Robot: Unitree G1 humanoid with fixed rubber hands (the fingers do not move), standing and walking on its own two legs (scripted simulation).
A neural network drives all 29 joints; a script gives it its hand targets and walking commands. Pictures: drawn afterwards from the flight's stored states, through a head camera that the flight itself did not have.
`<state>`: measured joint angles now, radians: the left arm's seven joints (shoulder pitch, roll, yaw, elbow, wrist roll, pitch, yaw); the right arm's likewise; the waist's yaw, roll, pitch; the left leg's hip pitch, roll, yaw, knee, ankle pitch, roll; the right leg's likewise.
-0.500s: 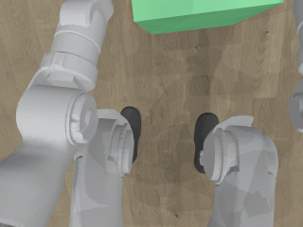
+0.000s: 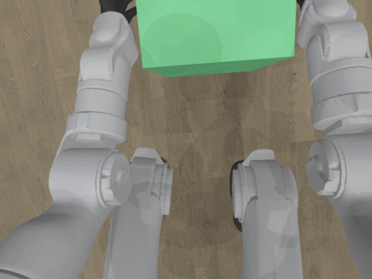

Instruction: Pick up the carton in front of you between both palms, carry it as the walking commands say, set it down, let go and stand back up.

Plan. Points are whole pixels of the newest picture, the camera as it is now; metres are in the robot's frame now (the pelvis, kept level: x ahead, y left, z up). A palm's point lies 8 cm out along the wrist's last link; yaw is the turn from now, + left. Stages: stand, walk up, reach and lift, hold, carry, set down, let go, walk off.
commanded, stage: reach and lift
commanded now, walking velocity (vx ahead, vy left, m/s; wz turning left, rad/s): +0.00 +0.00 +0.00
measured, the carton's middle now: (209, 13) +0.56 -0.03 -0.21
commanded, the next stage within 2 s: none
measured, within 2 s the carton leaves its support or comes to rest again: neither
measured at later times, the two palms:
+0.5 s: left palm out of the picture +0.50 +0.12 +0.05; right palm out of the picture +0.50 -0.18 +0.05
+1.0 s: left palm out of the picture +0.45 +0.13 +0.21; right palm out of the picture +0.44 -0.17 +0.21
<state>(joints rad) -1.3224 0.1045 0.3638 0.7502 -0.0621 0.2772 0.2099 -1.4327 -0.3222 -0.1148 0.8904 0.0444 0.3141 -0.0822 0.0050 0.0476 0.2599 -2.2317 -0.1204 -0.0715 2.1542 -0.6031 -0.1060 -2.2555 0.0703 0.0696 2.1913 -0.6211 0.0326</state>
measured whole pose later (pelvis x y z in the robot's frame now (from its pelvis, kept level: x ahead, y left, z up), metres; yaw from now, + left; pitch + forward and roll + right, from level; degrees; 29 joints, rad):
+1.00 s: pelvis +0.03 +0.01 +0.24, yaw -4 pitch +34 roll +1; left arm -0.72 -0.12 0.47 0.60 0.22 0.36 0.06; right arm -0.78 0.04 -0.40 0.67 -0.25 0.38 -0.01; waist 0.01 0.01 -0.23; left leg -1.45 -0.10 -0.12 1.32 -0.47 -0.06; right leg -1.46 0.09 0.12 1.33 -0.45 0.04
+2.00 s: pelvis +0.08 +0.01 +0.39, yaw -4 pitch -3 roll +0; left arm -0.32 -0.17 0.30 0.40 0.30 0.61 0.00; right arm -0.32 0.17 -0.30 0.39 -0.31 0.62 0.01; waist 0.00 0.00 -0.01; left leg -0.18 -0.04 -0.15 0.47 -0.23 -0.02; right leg -0.19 0.04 0.14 0.47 -0.22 0.02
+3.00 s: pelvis +0.09 +0.01 +0.40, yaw -4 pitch -7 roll +0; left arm -0.27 -0.15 0.23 0.25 0.29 0.76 -0.01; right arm -0.27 0.15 -0.22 0.25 -0.29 0.77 0.01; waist 0.00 0.00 0.00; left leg -0.03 -0.03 -0.14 0.35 -0.19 -0.01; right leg -0.04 0.03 0.13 0.35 -0.18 0.02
